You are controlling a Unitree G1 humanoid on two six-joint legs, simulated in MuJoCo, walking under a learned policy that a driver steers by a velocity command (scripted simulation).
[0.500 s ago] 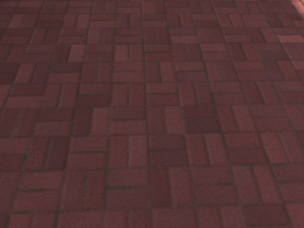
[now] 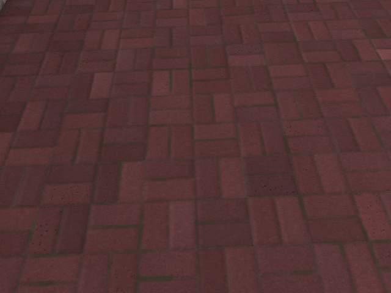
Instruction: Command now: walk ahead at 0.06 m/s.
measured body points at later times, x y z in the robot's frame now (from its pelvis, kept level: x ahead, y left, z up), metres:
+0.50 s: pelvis +0.04 +0.02 +0.01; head +0.03 +0.02 +0.46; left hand +0.04 +0.25 -0.15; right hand -0.01 -0.20 -0.16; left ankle +0.00 +0.14 -0.74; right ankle +0.06 -0.06 -0.72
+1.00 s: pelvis +0.24 -0.01 -0.01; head +0.27 -0.01 +0.44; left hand +0.13 +0.20 -0.15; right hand +0.42 -0.21 -0.14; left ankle +0.39 +0.11 -0.70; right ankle +0.10 -0.09 -0.74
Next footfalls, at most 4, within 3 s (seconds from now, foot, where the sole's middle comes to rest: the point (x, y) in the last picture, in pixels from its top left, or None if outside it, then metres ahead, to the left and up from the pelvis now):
0.10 left None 0.04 0.14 -0.77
1.10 left None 0.45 0.08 -0.77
1.68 right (195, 210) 0.80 0.05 -0.77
2.20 left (154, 150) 1.10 0.23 -0.77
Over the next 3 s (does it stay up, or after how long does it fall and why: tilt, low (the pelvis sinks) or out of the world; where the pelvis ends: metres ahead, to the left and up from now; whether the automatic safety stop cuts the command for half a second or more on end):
stays up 1.34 0.07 0.01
